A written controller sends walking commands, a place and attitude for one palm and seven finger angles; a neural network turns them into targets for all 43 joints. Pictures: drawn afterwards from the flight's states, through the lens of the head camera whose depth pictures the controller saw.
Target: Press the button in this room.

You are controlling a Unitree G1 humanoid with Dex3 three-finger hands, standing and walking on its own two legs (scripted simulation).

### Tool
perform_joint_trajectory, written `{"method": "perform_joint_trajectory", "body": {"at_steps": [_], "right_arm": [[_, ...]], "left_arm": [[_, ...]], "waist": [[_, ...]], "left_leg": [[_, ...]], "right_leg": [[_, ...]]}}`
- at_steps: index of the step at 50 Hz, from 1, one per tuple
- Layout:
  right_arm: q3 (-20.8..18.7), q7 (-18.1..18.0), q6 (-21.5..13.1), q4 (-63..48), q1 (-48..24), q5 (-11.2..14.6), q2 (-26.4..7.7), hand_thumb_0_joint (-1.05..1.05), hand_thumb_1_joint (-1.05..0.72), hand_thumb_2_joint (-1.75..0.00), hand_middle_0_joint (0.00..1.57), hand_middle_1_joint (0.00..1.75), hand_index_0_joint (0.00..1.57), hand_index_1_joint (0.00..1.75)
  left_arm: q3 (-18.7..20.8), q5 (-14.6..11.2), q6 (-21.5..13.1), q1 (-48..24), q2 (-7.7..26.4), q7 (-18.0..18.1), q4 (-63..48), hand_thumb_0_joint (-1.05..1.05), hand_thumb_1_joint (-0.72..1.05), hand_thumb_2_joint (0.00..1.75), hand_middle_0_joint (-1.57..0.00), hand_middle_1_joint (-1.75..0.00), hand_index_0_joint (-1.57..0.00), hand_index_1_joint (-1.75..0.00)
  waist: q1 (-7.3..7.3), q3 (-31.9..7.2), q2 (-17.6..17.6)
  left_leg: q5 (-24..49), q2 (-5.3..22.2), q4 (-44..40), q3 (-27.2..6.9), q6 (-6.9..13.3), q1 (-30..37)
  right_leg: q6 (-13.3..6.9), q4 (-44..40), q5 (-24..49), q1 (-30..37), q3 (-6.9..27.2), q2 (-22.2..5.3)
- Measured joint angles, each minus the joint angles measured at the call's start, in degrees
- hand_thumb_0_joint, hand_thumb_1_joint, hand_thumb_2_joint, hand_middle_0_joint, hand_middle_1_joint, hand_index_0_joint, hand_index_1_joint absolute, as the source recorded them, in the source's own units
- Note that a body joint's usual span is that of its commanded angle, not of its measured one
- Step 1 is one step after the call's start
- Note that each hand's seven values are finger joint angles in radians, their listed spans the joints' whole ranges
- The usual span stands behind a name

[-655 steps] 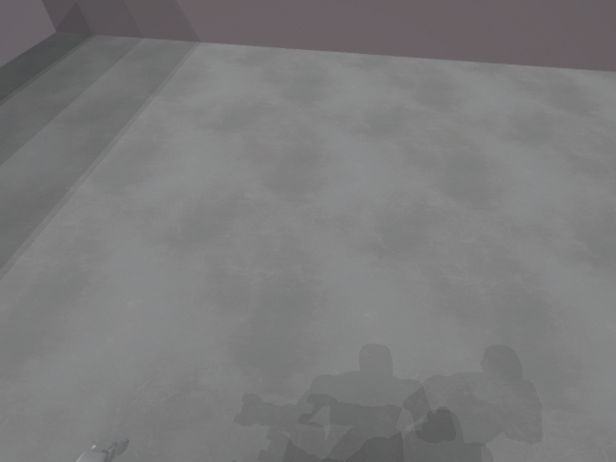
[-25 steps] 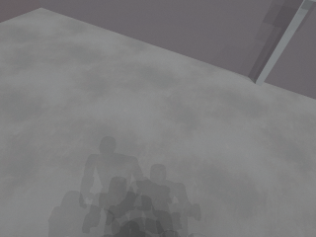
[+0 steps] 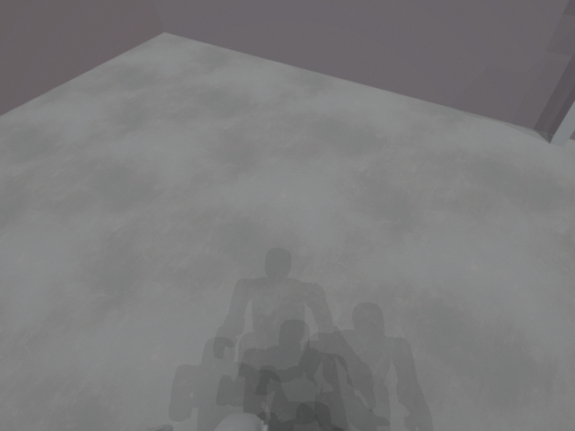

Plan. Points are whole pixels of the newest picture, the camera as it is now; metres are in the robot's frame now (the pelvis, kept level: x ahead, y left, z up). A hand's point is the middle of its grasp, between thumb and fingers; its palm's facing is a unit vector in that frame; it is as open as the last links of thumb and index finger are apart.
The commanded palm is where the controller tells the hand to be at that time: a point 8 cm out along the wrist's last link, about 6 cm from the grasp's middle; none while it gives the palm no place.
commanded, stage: turn or walk to find it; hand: left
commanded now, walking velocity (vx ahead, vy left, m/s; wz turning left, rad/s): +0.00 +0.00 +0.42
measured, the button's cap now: out of the picture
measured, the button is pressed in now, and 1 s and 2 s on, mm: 0 0 0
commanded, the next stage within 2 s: none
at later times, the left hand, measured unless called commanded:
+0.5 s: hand out of the picture -0.05 +0.27 -0.18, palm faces +0.28 -0.93 -0.25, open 7.4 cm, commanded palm none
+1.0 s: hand out of the picture -0.03 +0.18 -0.14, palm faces +0.42 -0.86 -0.29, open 7.3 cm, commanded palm none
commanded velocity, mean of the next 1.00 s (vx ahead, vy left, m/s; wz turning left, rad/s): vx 0.00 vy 0.00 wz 0.42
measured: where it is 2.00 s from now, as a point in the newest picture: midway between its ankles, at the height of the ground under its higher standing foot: outside the picture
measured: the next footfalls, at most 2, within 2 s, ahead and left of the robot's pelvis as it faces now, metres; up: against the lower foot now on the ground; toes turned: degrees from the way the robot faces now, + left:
left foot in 0.32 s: -0.02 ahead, +0.16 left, +0.00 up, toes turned +13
right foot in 0.76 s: +0.04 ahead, -0.08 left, +0.00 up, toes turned +14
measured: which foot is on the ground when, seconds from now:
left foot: up 0.00-0.30, down 0.32-0.78, up 0.80-1.00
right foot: down 0.00-0.32, up 0.34-0.74, down 0.76-1.00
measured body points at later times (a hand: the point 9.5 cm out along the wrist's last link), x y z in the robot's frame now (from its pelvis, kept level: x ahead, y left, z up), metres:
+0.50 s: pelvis -0.02 +0.05 +0.00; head +0.00 +0.07 +0.44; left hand -0.06 +0.31 -0.16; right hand +0.14 -0.17 -0.14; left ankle -0.06 +0.15 -0.74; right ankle -0.02 -0.09 -0.67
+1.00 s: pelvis -0.02 -0.02 +0.00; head +0.01 -0.06 +0.45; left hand -0.05 +0.23 -0.12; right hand +0.10 -0.25 -0.18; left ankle -0.13 +0.12 -0.64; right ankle +0.01 -0.09 -0.74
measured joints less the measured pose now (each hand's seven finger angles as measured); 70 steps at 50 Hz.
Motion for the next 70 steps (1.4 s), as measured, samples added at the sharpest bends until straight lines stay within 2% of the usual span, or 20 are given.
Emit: {"method": "perform_joint_trajectory", "body": {"at_steps": [6,12,16,18,20,23,27,31,35,38,40,42,45,49,56,62,64,66,68,70], "right_arm": [[0.2,0.0,0.5,0.7,-1.4,0.1,-0.3,0.00,-0.91,-0.90,0.20,0.30,0.19,0.30],[1.3,-0.3,-0.3,-0.3,-5.9,0.8,0.2,0.00,-0.91,-0.90,0.19,0.30,0.19,0.30],[2.1,-0.2,-2.0,-2.3,-8.6,1.1,0.5,0.00,-0.91,-0.90,0.19,0.30,0.19,0.30],[2.3,-0.3,-2.9,-2.8,-9.7,0.8,1.6,0.00,-0.91,-0.90,0.19,0.30,0.19,0.30],[2.9,-0.5,-3.3,-3.3,-10.0,0.6,2.5,0.00,-0.91,-0.90,0.20,0.30,0.19,0.30],[3.5,-1.1,-3.4,-3.6,-9.8,0.5,3.0,0.00,-0.90,-0.90,0.20,0.30,0.20,0.30],[3.9,-1.2,-3.5,-3.5,-9.2,0.6,3.4,0.00,-0.90,-0.90,0.20,0.30,0.20,0.30],[3.7,-0.9,-3.3,-3.4,-7.9,0.4,3.7,0.00,-0.90,-0.90,0.20,0.30,0.20,0.30],[3.2,-0.8,-2.7,-3.1,-6.5,0.1,3.5,0.00,-0.90,-0.90,0.20,0.30,0.20,0.30],[2.6,-0.7,-2.3,-2.7,-5.1,0.3,2.8,0.00,-0.90,-0.90,0.20,0.30,0.20,0.30],[1.8,-0.8,-1.8,-2.1,-4.5,0.7,1.6,0.00,-0.90,-0.90,0.20,0.30,0.20,0.30],[1.2,-0.8,-0.9,-1.6,-3.7,0.6,0.9,0.00,-0.90,-0.90,0.20,0.30,0.20,0.30],[0.6,-0.4,-0.1,-0.7,-3.0,0.3,0.1,0.00,-0.90,-0.90,0.20,0.30,0.20,0.30],[0.3,0.1,0.0,0.0,-2.1,0.2,-0.4,0.00,-0.90,-0.90,0.20,0.30,0.19,0.30],[0.9,-0.1,0.5,0.9,-3.2,0.3,0.0,0.00,-0.91,-0.90,0.20,0.30,0.19,0.30],[1.8,-0.2,-0.3,-0.3,-7.0,0.8,1.0,0.00,-0.91,-0.90,0.19,0.30,0.19,0.30],[2.2,-0.2,-0.9,-1.2,-8.3,1.0,1.5,0.00,-0.91,-0.90,0.19,0.30,0.19,0.30],[2.5,-0.1,-1.9,-2.2,-9.1,1.0,1.7,0.00,-0.91,-0.90,0.19,0.30,0.19,0.30],[2.7,-0.1,-2.8,-2.8,-9.9,0.7,2.7,0.00,-0.91,-0.90,0.20,0.30,0.19,0.30],[3.2,-0.2,-3.1,-3.3,-10.0,0.5,3.2,0.00,-0.90,-0.90,0.20,0.30,0.19,0.30]], "left_arm": [[0.3,0.5,-0.6,2.5,0.0,0.0,0.9,0.01,0.91,0.90,-0.21,-0.30,-0.20,-0.30],[1.0,1.1,-0.5,4.4,1.9,-0.3,2.3,0.01,0.91,0.90,-0.21,-0.30,-0.20,-0.30],[1.6,0.7,0.2,5.9,3.9,-0.4,3.4,0.01,0.91,0.90,-0.21,-0.30,-0.20,-0.30],[2.1,0.4,1.5,5.6,5.5,-0.2,4.2,0.01,0.91,0.90,-0.21,-0.30,-0.20,-0.30],[2.3,0.4,2.7,5.3,6.4,-0.1,4.7,0.01,0.91,0.90,-0.20,-0.29,-0.20,-0.30],[2.4,0.3,3.1,4.2,6.5,-0.4,4.8,0.01,0.91,0.90,-0.20,-0.29,-0.20,-0.30],[2.2,0.2,2.4,2.4,6.1,-0.8,3.4,0.01,0.91,0.90,-0.20,-0.29,-0.20,-0.30],[1.9,0.1,2.3,0.4,5.5,-0.7,1.9,0.01,0.91,0.90,-0.20,-0.29,-0.20,-0.30],[1.4,-0.2,1.8,-1.6,4.5,-0.7,0.5,0.01,0.91,0.90,-0.20,-0.29,-0.20,-0.30],[1.0,-0.3,0.6,-2.2,3.8,-0.8,-0.6,0.01,0.91,0.90,-0.20,-0.29,-0.20,-0.30],[0.5,0.2,-0.5,-2.5,2.4,-0.6,-0.8,0.01,0.91,0.90,-0.20,-0.29,-0.20,-0.30],[0.1,0.3,-0.9,-2.0,1.4,-0.5,-1.2,0.01,0.91,0.90,-0.20,-0.29,-0.20,-0.30],[0.0,0.2,-0.7,-0.8,0.4,-0.3,-1.2,0.01,0.91,0.90,-0.21,-0.30,-0.20,-0.30],[-0.1,0.2,-0.7,0.9,-0.1,-0.2,-0.4,0.01,0.91,0.90,-0.21,-0.30,-0.20,-0.30],[0.3,0.6,-1.1,3.4,0.4,0.0,1.1,0.01,0.92,0.90,-0.21,-0.30,-0.21,-0.30],[0.9,1.0,-0.5,5.0,2.2,-0.2,2.8,0.01,0.91,0.90,-0.21,-0.30,-0.20,-0.30],[1.3,1.1,-0.2,5.5,3.1,-0.2,3.4,0.01,0.91,0.90,-0.21,-0.30,-0.20,-0.30],[1.7,0.7,0.2,6.1,4.0,-0.3,3.9,0.01,0.91,0.90,-0.21,-0.30,-0.20,-0.30],[2.1,0.4,1.4,5.9,5.3,-0.2,4.4,0.01,0.91,0.90,-0.21,-0.30,-0.20,-0.30],[2.3,0.4,2.7,5.6,5.8,-0.1,4.9,0.01,0.91,0.90,-0.20,-0.29,-0.20,-0.30]], "waist": [[1.82,0.4,-1.1],[4.23,1.7,-3.2],[4.83,1.5,-4.0],[5.06,1.8,-6.1],[5.36,1.7,-6.6],[5.10,1.1,-5.7],[4.82,0.8,-5.0],[3.87,0.6,-4.3],[2.44,0.9,-3.1],[1.80,0.7,-2.1],[1.25,1.3,0.3],[1.01,1.3,0.5],[1.19,1.1,0.4],[1.09,0.8,0.1],[2.52,1.0,-1.5],[4.49,1.8,-3.1],[4.94,1.9,-3.9],[5.02,1.5,-4.4],[5.33,1.8,-6.2],[5.45,1.6,-6.4]], "left_leg": [[-1.6,2.8,-4.2,0.6,-1.3,3.5],[-6.7,2.9,-20.0,4.3,-0.7,10.0],[0.4,2.1,-35.1,6.7,0.9,16.1],[-0.7,0.7,-34.6,6.7,3.2,15.7],[-0.3,0.5,-34.7,6.2,4.4,16.1],[1.8,0.5,-37.5,4.7,4.9,17.2],[4.1,-0.3,-40.7,3.3,4.9,18.2],[5.0,-1.0,-41.2,1.9,4.6,17.6],[4.8,-1.3,-39.6,0.3,3.6,15.8],[3.7,-1.7,-36.4,-0.9,2.2,13.5],[-1.2,-1.2,-30.0,-2.0,2.1,10.8],[-7.2,-2.3,-18.4,-1.3,1.9,6.8],[-5.3,-1.7,-4.4,0.1,1.4,2.6],[-0.7,0.6,1.1,0.5,0.0,1.2],[-3.2,3.0,-6.7,1.8,-1.3,4.7],[-6.4,2.9,-19.3,5.4,-0.3,9.5],[-5.1,2.6,-24.8,6.8,0.2,11.7],[0.6,2.3,-32.9,7.7,1.3,14.9],[1.1,0.9,-32.5,8.0,4.1,14.6],[0.8,0.6,-33.0,7.7,5.5,15.0]], "right_leg": [[0.0,0.3,-0.2,-0.5,-3.1,-1.6],[1.1,2.9,-1.0,-2.4,-5.5,-3.9],[2.8,7.8,-3.1,-4.6,-7.3,-5.3],[4.6,15.1,-9.5,-7.6,-3.7,-5.6],[5.5,23.4,-13.6,-10.5,0.0,-3.9],[6.5,31.7,-11.6,-13.6,2.8,-2.3],[7.4,34.1,-8.3,-15.3,5.3,-2.0],[7.8,29.4,-8.8,-14.0,6.3,-1.6],[7.5,19.3,-9.6,-10.3,6.2,-0.3],[6.6,7.3,-3.1,-5.4,5.2,0.7],[2.7,6.9,-2.2,-4.8,3.2,1.6],[0.4,7.0,-3.0,-4.1,1.8,0.7],[-0.2,4.4,-2.2,-2.2,0.3,-0.2],[-0.5,1.6,-0.9,-0.5,-2.1,-0.8],[-0.7,1.1,-0.7,-0.1,-5.5,-2.0],[0.3,3.4,-1.3,-1.5,-8.0,-3.5],[1.0,5.1,-1.8,-2.3,-8.8,-4.3],[1.9,8.2,-3.1,-3.6,-9.6,-5.1],[3.9,14.8,-9.2,-6.4,-5.8,-5.4],[4.9,22.9,-13.7,-9.7,-1.4,-3.9]]}}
